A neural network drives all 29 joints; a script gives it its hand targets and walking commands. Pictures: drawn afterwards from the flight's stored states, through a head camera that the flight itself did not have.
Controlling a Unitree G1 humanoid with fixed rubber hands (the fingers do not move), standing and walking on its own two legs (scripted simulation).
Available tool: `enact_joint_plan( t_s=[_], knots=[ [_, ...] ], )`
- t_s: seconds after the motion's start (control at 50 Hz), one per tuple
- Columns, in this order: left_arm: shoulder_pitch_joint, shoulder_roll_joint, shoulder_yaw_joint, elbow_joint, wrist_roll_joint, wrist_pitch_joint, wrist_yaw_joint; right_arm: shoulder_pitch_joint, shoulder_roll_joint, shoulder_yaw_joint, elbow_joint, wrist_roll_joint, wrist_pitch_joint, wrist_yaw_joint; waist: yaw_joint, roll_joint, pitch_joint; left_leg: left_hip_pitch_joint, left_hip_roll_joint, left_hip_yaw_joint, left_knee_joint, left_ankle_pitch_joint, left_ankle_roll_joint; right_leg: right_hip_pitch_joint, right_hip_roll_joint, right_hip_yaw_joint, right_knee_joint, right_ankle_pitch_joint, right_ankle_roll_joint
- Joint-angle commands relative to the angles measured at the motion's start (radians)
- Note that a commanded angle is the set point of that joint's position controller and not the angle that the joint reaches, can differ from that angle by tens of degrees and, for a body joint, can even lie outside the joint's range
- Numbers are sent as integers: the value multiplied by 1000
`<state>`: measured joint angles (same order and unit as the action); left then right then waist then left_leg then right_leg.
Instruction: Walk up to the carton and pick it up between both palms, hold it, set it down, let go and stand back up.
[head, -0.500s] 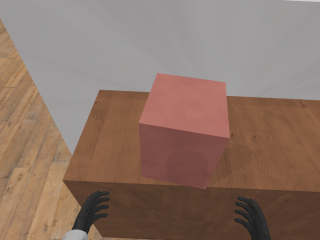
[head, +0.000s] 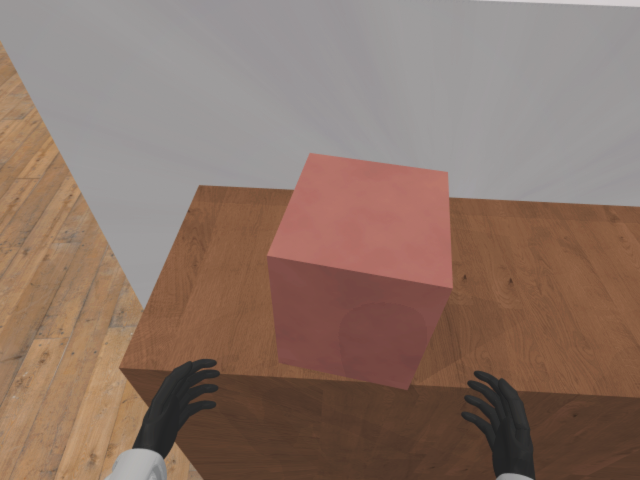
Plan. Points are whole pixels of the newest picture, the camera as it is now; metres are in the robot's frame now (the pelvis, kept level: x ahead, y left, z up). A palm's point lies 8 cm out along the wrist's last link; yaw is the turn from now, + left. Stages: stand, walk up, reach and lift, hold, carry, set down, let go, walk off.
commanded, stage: reach and lift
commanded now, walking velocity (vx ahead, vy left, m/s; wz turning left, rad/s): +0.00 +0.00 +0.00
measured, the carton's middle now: (358, 272) +0.40 -0.01 +0.04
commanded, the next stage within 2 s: none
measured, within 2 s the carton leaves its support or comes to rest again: neither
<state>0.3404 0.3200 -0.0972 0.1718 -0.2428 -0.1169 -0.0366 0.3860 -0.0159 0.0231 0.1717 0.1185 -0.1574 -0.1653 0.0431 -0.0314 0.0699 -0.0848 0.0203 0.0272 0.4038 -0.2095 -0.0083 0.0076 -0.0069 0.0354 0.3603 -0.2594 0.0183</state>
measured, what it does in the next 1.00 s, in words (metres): stands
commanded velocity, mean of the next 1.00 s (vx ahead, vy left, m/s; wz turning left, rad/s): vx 0.00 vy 0.00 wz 0.00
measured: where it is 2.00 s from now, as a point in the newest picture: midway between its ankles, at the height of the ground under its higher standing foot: outside the picture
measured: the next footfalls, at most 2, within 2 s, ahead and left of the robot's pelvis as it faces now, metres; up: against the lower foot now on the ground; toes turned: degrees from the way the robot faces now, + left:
none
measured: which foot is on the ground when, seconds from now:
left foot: down 0.00-1.00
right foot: down 0.00-1.00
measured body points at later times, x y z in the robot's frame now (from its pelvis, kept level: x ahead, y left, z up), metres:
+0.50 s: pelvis +0.00 +0.00 +0.00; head +0.00 +0.02 +0.45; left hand +0.27 +0.22 +0.05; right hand +0.25 -0.19 +0.05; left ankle +0.01 +0.12 -0.74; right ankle -0.03 -0.13 -0.74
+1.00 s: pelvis -0.02 +0.00 +0.00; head +0.00 +0.02 +0.45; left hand +0.34 +0.21 +0.10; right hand +0.31 -0.21 +0.10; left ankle +0.01 +0.12 -0.74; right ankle -0.03 -0.13 -0.74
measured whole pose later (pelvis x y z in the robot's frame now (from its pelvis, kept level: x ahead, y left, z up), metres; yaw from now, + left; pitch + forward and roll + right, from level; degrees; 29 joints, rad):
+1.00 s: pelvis -0.02 +0.00 +0.00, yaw -2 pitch -3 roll +0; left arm -0.29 0.32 0.12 0.06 -0.24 0.56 -0.03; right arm -0.22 -0.20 -0.01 0.10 0.31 0.33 -0.24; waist -0.02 -0.04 0.08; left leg -0.15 0.03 0.05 0.37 -0.16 0.00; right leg -0.07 0.00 0.06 0.33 -0.20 0.02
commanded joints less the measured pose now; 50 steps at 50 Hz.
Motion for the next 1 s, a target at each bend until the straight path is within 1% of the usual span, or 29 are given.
enact_joint_plan(
  t_s=[0.0,0.02,0.12,0.14,0.16,0.2,0.22,0.24,0.26,0.3,0.32,0.38,0.4,0.42,0.46,0.56,0.58,0.6,0.64,0.7,0.72,0.74,0.78,0.86,0.9,0.92,0.94,0.96,0.98],
  knots=[
    [-166,132,92,-234,-15,-19,2,-138,-78,-24,-286,3,-13,-13,-13,60,-66,147,-8,-6,-46,194,-28,-233,-11,-12,-110,149,-22],
    [-198,137,97,-267,-16,-3,6,-150,-86,-30,-307,10,3,-17,-18,76,-77,146,-6,-2,-46,192,-32,-231,-12,-10,-106,160,-24],
    [-275,139,123,-332,-33,115,13,-209,-106,-35,-372,35,107,-31,-21,76,-111,150,2,-10,-55,225,-26,-194,-7,-20,-96,212,-21],
    [-297,128,140,-326,-25,139,14,-218,-114,-37,-375,36,126,-32,-9,83,-111,154,-2,-3,-58,227,-27,-198,-13,-11,-96,217,-20],
    [-295,130,151,-341,-23,162,12,-230,-121,-35,-392,40,141,-36,-12,63,-123,160,-1,0,-61,231,-23,-189,-10,-12,-99,219,-19],
    [-313,122,164,-357,-16,201,5,-239,-127,-28,-394,56,167,-38,-6,81,-143,184,-2,3,-60,279,-29,-166,-6,-15,-98,272,-16],
    [-335,127,185,-348,-9,217,1,-266,-130,-34,-396,56,181,-39,-7,63,-138,183,-5,2,-63,282,-27,-166,-5,-17,-100,278,-15],
    [-352,125,190,-372,-11,229,1,-279,-130,-37,-394,61,190,-40,-8,82,-157,204,-5,9,-71,287,-31,-151,-3,-16,-100,290,-14],
    [-350,117,196,-364,-7,244,-1,-287,-134,-36,-391,61,200,-42,-11,68,-146,200,-4,2,-72,293,-28,-150,-2,-20,-106,289,-11],
    [-398,107,205,-355,-6,269,-5,-328,-140,-43,-391,72,216,-44,-15,79,-146,208,-8,8,-78,279,-30,-149,0,-18,-107,272,-12],
    [-423,102,202,-353,-14,280,-8,-354,-142,-46,-406,67,222,-45,-26,62,-152,200,-10,6,-78,275,-25,-155,-2,-16,-115,254,-12],
    [-477,101,207,-383,-10,311,-2,-403,-169,-57,-425,75,241,-46,-25,82,-192,218,-3,9,-84,280,-32,-142,5,-15,-111,258,-14],
    [-458,97,213,-391,-8,323,-3,-398,-163,-54,-416,79,249,-46,-23,80,-195,228,-3,8,-82,286,-32,-137,12,-22,-111,269,-11],
    [-511,94,212,-412,-14,332,-3,-437,-175,-55,-446,86,250,-47,-31,71,-214,224,-3,6,-79,289,-32,-140,17,-28,-112,273,-11],
    [-532,105,228,-398,-12,354,0,-476,-186,-59,-446,90,263,-49,-24,75,-219,215,-6,8,-77,287,-27,-127,15,-25,-102,282,-4],
    [-614,115,239,-439,-9,419,6,-551,-209,-62,-463,107,293,-62,-32,62,-275,228,-8,14,-67,316,-28,-110,23,-24,-84,361,7],
    [-645,114,246,-447,-11,435,7,-572,-219,-59,-455,116,302,-62,-41,69,-288,230,-6,11,-62,319,-27,-113,23,-25,-77,376,7],
    [-667,128,255,-450,-12,451,6,-601,-232,-56,-461,129,312,-65,-31,69,-299,228,-12,19,-61,313,-26,-110,21,-21,-78,375,11],
    [-669,116,257,-465,-9,482,4,-614,-245,-59,-457,135,327,-67,-41,62,-321,249,-14,17,-50,337,-23,-112,28,-33,-80,401,12],
    [-748,123,266,-447,-5,522,1,-683,-263,-69,-417,146,354,-70,-51,64,-328,249,-9,21,-56,300,-26,-121,29,-40,-82,373,14],
    [-749,125,272,-426,-2,536,-2,-686,-271,-69,-401,149,367,-71,-50,55,-312,239,-7,23,-58,293,-21,-122,25,-32,-80,375,15],
    [-784,120,266,-414,-1,547,-4,-720,-271,-68,-404,151,376,-72,-60,41,-323,240,-4,19,-53,282,-19,-129,28,-35,-82,370,15],
    [-813,138,279,-405,8,567,-2,-757,-286,-70,-402,168,390,-74,-60,47,-345,229,-7,21,-52,285,-17,-122,29,-31,-72,394,19],
    [-910,151,282,-392,3,596,4,-855,-307,-84,-361,176,410,-72,-61,63,-386,226,-4,25,-54,256,-18,-126,34,-35,-76,346,14],
    [-990,161,281,-351,4,611,5,-925,-319,-99,-325,171,424,-70,-72,67,-383,213,-5,31,-57,235,-16,-150,29,-29,-73,336,17],
    [-1012,172,284,-344,-1,615,8,-943,-321,-102,-319,174,429,-69,-76,44,-404,213,-2,28,-56,229,-13,-142,35,-38,-68,334,20],
    [-1002,164,288,-325,-1,620,9,-954,-323,-96,-311,185,432,-70,-71,52,-407,213,-4,29,-53,226,-8,-147,32,-36,-68,340,19],
    [-1039,175,291,-338,-2,622,10,-980,-325,-95,-309,192,435,-73,-80,62,-444,213,-8,32,-46,234,-9,-140,34,-37,-64,349,20],
    [-1051,182,290,-332,-2,628,13,-1002,-333,-90,-314,195,439,-72,-64,71,-458,217,-3,30,-45,249,-12,-135,37,-41,-62,355,22]
  ],
)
